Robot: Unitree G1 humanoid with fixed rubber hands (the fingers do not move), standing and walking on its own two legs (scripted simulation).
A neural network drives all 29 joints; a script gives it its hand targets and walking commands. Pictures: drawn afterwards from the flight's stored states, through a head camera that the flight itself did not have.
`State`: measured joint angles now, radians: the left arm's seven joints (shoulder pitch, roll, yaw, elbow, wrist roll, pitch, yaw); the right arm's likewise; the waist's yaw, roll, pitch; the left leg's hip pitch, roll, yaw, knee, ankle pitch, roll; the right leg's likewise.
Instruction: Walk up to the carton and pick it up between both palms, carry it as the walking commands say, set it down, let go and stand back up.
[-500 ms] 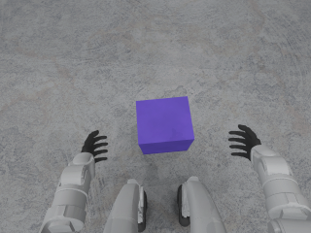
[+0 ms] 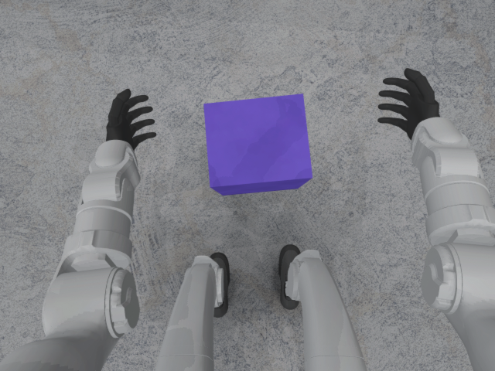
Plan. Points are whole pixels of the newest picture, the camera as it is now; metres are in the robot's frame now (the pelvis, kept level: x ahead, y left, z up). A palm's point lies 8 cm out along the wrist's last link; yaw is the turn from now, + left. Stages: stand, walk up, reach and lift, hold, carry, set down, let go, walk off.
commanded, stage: reach and lift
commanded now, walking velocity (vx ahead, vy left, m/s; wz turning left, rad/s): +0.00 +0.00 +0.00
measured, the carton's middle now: (257, 152) +0.51 -0.01 -0.52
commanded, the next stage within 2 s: none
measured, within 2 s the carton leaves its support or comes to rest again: neither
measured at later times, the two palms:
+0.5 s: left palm (132, 115) +0.50 +0.21 -0.14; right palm (403, 92) +0.51 -0.25 -0.13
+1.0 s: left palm (163, 136) +0.50 +0.20 -0.29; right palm (366, 121) +0.52 -0.25 -0.29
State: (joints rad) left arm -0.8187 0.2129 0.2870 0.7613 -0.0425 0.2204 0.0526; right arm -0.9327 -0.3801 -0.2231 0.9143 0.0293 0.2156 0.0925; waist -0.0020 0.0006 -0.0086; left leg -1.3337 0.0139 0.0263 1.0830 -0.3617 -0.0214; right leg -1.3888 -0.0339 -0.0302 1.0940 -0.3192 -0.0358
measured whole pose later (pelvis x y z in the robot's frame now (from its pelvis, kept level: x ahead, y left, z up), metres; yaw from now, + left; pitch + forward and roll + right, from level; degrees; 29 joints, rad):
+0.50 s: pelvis +0.00 +0.01 -0.04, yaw +0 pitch +47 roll +2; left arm -1.07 0.21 0.36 0.82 -0.02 0.18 0.07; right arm -1.19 -0.47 -0.34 1.04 -0.01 0.14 0.16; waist 0.03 0.01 -0.07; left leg -1.64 0.01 0.02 1.19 -0.37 -0.01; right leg -1.68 -0.04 -0.03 1.17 -0.31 -0.03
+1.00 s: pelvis -0.03 +0.01 -0.18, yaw +1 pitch +47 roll +3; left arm -1.23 0.29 0.28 0.82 -0.13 0.22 0.11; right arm -1.34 -0.53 -0.22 1.01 0.10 0.19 0.08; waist 0.02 0.02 0.06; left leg -2.05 0.01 0.02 1.76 -0.52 -0.02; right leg -2.10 -0.05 -0.02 1.74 -0.46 -0.04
